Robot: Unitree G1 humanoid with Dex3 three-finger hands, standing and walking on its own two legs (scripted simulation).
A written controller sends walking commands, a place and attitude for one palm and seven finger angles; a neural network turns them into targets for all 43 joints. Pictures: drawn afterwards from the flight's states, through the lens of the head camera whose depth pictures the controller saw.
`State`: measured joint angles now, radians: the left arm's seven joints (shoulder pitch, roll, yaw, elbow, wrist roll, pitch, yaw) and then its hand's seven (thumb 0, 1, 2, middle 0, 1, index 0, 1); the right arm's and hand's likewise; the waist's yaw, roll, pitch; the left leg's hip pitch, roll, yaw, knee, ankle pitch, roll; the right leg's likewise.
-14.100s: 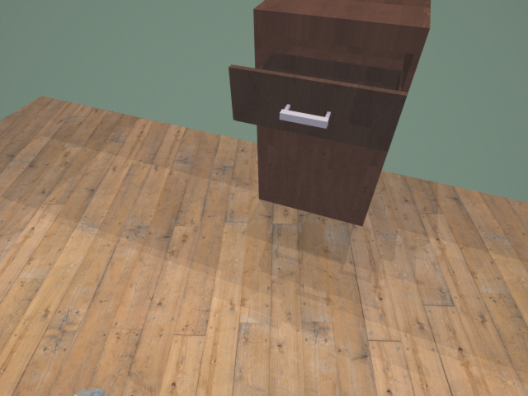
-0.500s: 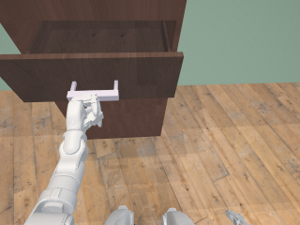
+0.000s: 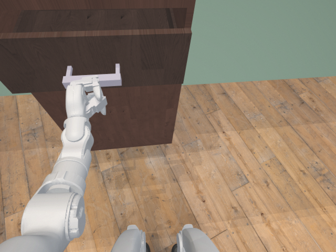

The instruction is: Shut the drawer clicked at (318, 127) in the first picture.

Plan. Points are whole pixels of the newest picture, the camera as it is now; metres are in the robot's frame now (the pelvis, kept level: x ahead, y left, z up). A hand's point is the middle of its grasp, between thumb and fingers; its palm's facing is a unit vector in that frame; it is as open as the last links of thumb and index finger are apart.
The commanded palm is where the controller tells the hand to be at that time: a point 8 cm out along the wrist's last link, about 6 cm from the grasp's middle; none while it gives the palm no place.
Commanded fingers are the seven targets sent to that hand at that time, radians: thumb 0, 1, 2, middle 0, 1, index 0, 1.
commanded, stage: push the drawer shut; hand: left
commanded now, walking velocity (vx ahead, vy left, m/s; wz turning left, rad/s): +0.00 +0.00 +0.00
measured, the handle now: (93, 74) +0.55 +0.16 +0.06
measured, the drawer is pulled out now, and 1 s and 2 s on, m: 0.10 0.00 0.00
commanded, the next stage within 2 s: pull the fist back off the drawer in 1.04 s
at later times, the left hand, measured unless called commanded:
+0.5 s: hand (104, 78) +0.54 +0.13 +0.06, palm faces +0.08 -1.00 -0.04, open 3.3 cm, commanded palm +0.51 +0.18 +0.06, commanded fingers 0.00 0.90 0.90 -1.40 -1.60 -1.40 -1.60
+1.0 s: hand (100, 67) +0.57 +0.14 +0.06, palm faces +0.08 -1.00 -0.02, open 3.2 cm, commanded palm +0.57 +0.18 +0.06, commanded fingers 0.00 0.90 0.90 -1.40 -1.60 -1.40 -1.60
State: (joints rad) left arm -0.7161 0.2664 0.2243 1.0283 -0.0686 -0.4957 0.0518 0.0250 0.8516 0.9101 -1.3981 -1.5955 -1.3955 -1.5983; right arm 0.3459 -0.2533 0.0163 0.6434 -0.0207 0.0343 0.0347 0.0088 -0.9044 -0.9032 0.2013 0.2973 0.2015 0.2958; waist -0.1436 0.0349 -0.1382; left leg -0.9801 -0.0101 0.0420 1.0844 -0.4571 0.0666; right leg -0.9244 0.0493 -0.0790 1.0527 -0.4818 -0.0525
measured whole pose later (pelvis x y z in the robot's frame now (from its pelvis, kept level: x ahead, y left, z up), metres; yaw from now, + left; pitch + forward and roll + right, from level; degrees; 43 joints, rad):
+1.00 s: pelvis +0.01 +0.00 -0.01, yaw -1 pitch +27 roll -5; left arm -1.06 0.50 0.38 1.30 0.02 -0.44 -0.01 0.03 0.76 0.90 -1.40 -1.60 -1.39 -1.60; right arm 0.44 -0.26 0.05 0.64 -0.06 0.09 0.06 0.00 -0.90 -0.90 0.20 0.30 0.20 0.30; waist -0.25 0.05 -0.13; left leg -1.12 0.02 0.01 1.14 -0.49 0.07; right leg -1.04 0.08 -0.11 1.05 -0.48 -0.05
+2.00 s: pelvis +0.03 +0.01 +0.00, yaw -1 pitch +25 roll -4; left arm -0.84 0.35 0.30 1.09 -0.05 -0.47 0.00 0.02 0.90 0.90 -1.40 -1.60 -1.40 -1.60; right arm 0.37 -0.26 0.01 0.63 -0.03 0.11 0.07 0.00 -0.90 -0.90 0.20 0.30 0.20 0.30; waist -0.17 0.04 -0.15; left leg -1.02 0.00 0.02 1.10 -0.50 0.07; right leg -0.94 0.07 -0.09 1.02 -0.50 -0.05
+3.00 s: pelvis +0.03 +0.00 +0.09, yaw +1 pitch -4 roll -1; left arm 0.38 0.32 0.18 -0.30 -0.09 -0.06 0.08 0.01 0.90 0.90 -1.40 -1.59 -1.40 -1.60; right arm 0.17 -0.24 0.06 0.59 0.01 -0.01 -0.05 0.01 -0.90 -0.90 0.20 0.30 0.20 0.30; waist 0.05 0.07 0.01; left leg -0.11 -0.04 0.03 0.41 -0.23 0.06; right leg -0.05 0.05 -0.04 0.36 -0.24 -0.05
